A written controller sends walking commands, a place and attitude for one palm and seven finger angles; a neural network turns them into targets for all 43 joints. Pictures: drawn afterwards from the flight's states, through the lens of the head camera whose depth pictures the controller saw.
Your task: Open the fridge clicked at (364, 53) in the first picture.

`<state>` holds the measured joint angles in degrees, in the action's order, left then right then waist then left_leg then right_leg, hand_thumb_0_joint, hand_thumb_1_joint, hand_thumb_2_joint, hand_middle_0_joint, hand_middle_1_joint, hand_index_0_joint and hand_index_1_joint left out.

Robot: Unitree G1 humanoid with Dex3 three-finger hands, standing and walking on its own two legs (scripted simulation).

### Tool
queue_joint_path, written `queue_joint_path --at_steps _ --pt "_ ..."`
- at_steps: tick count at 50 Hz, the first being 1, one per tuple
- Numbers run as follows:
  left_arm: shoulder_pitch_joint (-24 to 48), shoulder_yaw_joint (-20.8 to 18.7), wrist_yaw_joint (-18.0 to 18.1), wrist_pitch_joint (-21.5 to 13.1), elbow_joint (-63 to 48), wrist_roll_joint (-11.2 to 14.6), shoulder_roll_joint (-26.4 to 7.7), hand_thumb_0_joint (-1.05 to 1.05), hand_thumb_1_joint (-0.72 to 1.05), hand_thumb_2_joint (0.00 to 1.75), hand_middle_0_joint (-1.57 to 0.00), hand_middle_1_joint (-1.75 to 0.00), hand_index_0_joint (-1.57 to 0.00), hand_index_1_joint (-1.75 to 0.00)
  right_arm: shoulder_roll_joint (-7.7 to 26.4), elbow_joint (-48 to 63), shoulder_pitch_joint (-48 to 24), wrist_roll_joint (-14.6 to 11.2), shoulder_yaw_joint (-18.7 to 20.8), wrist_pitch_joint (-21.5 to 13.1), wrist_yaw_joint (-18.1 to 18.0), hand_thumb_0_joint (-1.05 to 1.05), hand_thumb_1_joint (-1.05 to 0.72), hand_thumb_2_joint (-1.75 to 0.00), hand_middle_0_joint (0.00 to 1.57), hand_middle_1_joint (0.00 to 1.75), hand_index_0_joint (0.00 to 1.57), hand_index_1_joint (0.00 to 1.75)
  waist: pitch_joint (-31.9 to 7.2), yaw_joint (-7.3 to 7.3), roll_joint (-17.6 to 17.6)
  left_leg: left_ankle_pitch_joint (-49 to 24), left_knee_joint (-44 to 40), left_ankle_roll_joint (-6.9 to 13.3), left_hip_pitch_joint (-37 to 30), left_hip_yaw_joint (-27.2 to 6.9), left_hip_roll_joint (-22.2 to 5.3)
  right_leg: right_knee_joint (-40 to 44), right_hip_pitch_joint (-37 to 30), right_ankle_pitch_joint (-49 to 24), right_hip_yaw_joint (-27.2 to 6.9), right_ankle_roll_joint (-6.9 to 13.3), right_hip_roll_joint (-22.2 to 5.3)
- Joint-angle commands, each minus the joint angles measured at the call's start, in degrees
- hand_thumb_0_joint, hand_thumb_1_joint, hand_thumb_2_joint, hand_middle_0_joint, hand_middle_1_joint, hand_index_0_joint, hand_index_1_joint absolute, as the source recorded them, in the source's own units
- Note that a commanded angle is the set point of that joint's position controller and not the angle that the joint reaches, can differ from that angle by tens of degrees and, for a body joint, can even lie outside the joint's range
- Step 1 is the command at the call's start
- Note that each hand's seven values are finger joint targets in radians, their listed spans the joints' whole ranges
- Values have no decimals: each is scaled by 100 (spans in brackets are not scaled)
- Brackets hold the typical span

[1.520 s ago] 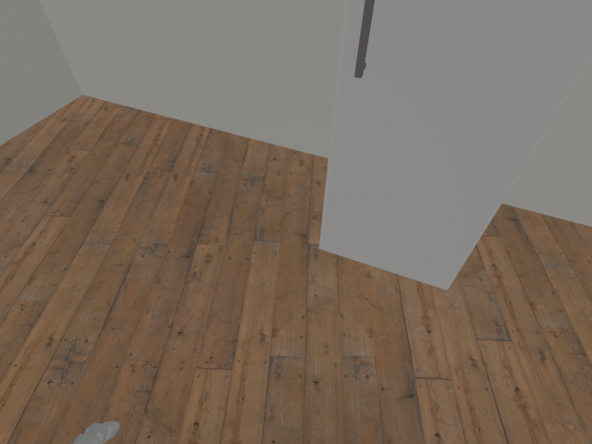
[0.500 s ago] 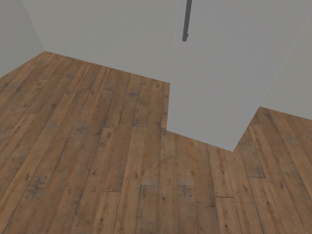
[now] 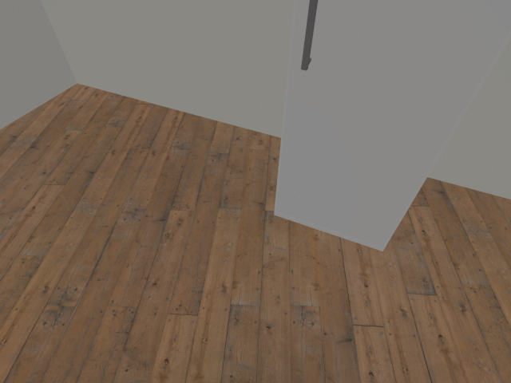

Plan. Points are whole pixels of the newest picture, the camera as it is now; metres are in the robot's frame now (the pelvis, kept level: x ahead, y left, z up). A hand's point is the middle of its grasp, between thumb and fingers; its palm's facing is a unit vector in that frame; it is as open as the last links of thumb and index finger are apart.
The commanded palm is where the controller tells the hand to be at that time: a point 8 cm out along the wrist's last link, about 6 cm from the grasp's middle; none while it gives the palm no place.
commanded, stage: turn to face it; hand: left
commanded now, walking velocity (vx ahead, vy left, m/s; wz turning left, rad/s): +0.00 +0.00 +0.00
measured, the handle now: out of the picture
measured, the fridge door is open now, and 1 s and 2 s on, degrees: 0 0 0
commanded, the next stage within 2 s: take the last steps up to it in 0.82 s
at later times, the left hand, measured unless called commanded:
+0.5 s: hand out of the picture +0.05 +0.18 -0.18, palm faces -0.12 -0.96 -0.25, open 7.4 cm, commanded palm none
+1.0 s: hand out of the picture +0.06 +0.23 -0.18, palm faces -0.20 -0.96 -0.20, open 7.4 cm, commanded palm none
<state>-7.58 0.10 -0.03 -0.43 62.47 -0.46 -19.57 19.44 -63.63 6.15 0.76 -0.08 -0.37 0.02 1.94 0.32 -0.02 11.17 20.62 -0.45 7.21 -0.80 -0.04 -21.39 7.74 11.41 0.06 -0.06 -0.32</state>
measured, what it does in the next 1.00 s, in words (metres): steps on the spot, turning right: left foot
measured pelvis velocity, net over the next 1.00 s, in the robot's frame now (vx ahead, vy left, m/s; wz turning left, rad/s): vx -0.05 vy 0.05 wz -0.29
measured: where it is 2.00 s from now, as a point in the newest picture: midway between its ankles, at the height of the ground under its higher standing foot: outside the picture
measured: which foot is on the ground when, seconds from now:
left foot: down 0.00-0.48, up 0.50-0.80, down 0.82-1.00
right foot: down 0.00-0.82, up 0.84-1.00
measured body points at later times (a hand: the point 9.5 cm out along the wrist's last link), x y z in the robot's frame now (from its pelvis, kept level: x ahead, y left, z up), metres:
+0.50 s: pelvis -0.03 -0.01 -0.03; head +0.00 -0.03 +0.42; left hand +0.05 +0.23 -0.17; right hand +0.00 -0.27 -0.18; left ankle +0.00 +0.12 -0.74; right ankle +0.00 -0.12 -0.75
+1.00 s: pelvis -0.05 +0.05 +0.00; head -0.04 +0.08 +0.44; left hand +0.07 +0.28 -0.16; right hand -0.07 -0.20 -0.13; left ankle -0.04 +0.14 -0.75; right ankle -0.09 -0.09 -0.67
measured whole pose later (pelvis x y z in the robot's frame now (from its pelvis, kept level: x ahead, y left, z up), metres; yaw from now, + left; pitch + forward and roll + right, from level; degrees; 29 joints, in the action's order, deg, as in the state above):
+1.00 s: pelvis -0.05 +0.05 +0.00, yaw -17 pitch +0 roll -2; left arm -14.2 -5.0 -0.2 3.5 54.7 -1.6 -14.6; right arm 9.3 -56.2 14.0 1.7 1.4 0.8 -1.7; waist -0.2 0.9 2.8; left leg 16.0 26.8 2.1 10.6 4.1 -1.4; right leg -59.0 27.9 21.1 -3.1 -2.6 2.2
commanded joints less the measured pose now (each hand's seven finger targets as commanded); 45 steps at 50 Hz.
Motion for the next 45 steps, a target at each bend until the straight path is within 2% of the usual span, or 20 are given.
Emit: queue_joint_path --at_steps 1,3,7,15,19,21,22,23,24,25,28,30,35,37,39,40,41,42,43,45 --pt "239 -219 76 -129 -384 -16 -1178 0 90 90 -20 -30 -20 -30 1176 363 -265 -34 217 -156 -77 0 -90 -90 20 30 20 30 -324 -16 1 -760 -357 180 -48 -545 -653 396 -46 -709 -612 185 -687" --pt "269 -238 63 -106 -419 -20 -1182 0 90 90 -20 -30 -20 -30 1190 371 -230 -22 234 -148 -96 0 -90 -90 20 30 20 30 -288 -38 25 -709 -290 160 -120 -450 -685 371 83 -804 -694 207 -650" --pt "-102 -161 90 114 -466 -20 -562 0 90 90 -20 -30 -20 -30 488 405 192 -11 150 -8 -138 0 -90 -90 20 30 20 30 -236 -63 91 -616 83 39 -19 -131 -712 5 395 -1107 -816 135 -604" --pt "-304 -306 10 261 -945 -68 -457 0 90 90 -20 -30 -20 -30 606 884 243 -2 373 85 -177 0 -90 -90 20 30 20 30 -196 -40 -331 301 158 261 336 -260 -1102 -883 1154 -509 -819 110 -208" --pt "-647 -356 -24 280 -1023 -79 -219 0 90 90 -20 -30 -20 -30 646 1069 51 -9 480 67 -169 0 -90 -90 20 30 20 30 -303 137 -838 58 52 610 833 -454 -1627 -2015 938 279 -367 13 44" --pt "-1014 -393 -31 275 -1000 -84 -118 0 90 90 -20 -30 -20 -30 568 1167 -132 0 506 68 -160 0 -90 -90 20 30 20 30 -380 311 -799 -297 496 650 974 -244 -1636 -1875 676 522 -289 3 6" --pt "-1173 -413 -24 236 -964 -98 -186 0 90 90 -20 -30 -20 -30 492 1209 -172 1 518 94 -156 0 -90 -90 20 30 20 30 -380 359 -440 -66 1125 435 1146 68 -1322 -1330 525 -202 -582 80 -148" --pt "-1197 -484 18 176 -1002 -166 -503 0 90 90 -20 -30 -20 -30 185 1282 -64 -24 505 131 -150 0 -90 -90 20 30 20 30 -439 324 817 815 2372 20 1620 646 -573 -509 464 -695 -1933 368 -890" --pt "-1245 -533 78 143 -1051 -153 -798 0 90 90 -20 -30 -20 -30 -78 1360 -13 -31 445 152 -146 0 -90 -90 20 30 20 30 -318 345 1904 2207 3507 -176 2266 491 95 377 479 -1115 -3433 928 -1691" --pt "-1216 -553 129 151 -1062 -101 -748 0 90 90 -20 -30 -20 -30 45 1288 11 -26 470 201 -165 0 -90 -90 20 30 20 30 -291 356 1524 2119 4076 -118 2169 -182 -41 688 674 -648 -3568 1119 -1732" --pt "-575 -518 145 138 -1272 -94 -381 0 90 90 -20 -30 -20 -30 -38 1080 401 -11 483 159 -124 0 -90 -90 20 30 20 30 -295 -33 821 1296 4300 -134 2144 -163 -225 378 679 -478 -2617 1050 -1162" --pt "-563 -521 168 119 -1303 -107 -306 0 90 90 -20 -30 -20 -30 -151 1030 545 -8 457 155 -126 0 -90 -90 20 30 20 30 -586 -53 728 1195 3853 -171 1854 -32 -178 277 502 -689 -2319 966 -962" --pt "-883 -594 163 167 -1222 -140 -350 0 90 90 -20 -30 -20 -30 -283 1147 359 -57 399 99 -173 0 -90 -90 20 30 20 30 -590 153 921 1469 2338 -133 1458 73 -55 289 350 -898 -2508 1062 -963" --pt "-800 -610 160 196 -1232 -137 -359 0 90 90 -20 -30 -20 -30 -321 1096 630 -80 403 60 -198 0 -90 -90 20 30 20 30 -634 35 997 1246 1530 -72 989 130 18 242 534 -880 -2512 956 -893" --pt "-590 -598 154 220 -1267 -93 -264 0 90 90 -20 -30 -20 -30 -305 938 1133 -103 399 -1 -227 0 -90 -90 20 30 20 30 -679 -200 885 495 384 -22 -34 173 38 7 1110 -396 -2227 596 -590" --pt "-547 -553 139 236 -1342 -61 -95 0 90 90 -20 -30 -20 -30 -134 900 1319 -90 420 -57 -252 0 -90 -90 20 30 20 30 -727 -290 342 505 -56 98 -588 -142 -350 -384 1660 179 -1896 372 -282" --pt "-523 -499 89 256 -1435 -16 203 0 90 90 -20 -30 -20 -30 287 995 1231 -9 497 -77 -250 0 -90 -90 20 30 20 30 -431 -280 -1036 837 -721 476 -736 -1529 -1496 -1479 2646 1011 -1160 91 386" --pt "-432 -521 87 273 -1483 -57 210 0 90 90 -20 -30 -20 -30 516 1166 900 23 532 -13 -246 0 -90 -90 20 30 20 30 1 -204 -1563 720 -946 832 157 -2081 -2344 -2604 2756 1756 -523 -142 499" --pt "-387 -577 90 329 -1381 -127 37 0 90 90 -20 -30 -20 -30 322 1225 596 49 474 -6 -259 0 -90 -90 20 30 20 30 170 -120 -1200 554 -982 899 852 -1870 -2215 -3313 2461 1500 -752 -212 291" --pt "-692 -651 22 360 -1177 -156 14 0 90 90 -20 -30 -20 -30 48 1316 210 69 384 -26 -282 0 -90 -90 20 30 20 30 329 168 -782 182 -807 939 1274 -1131 -1745 -4307 2179 1130 -599 -234 234"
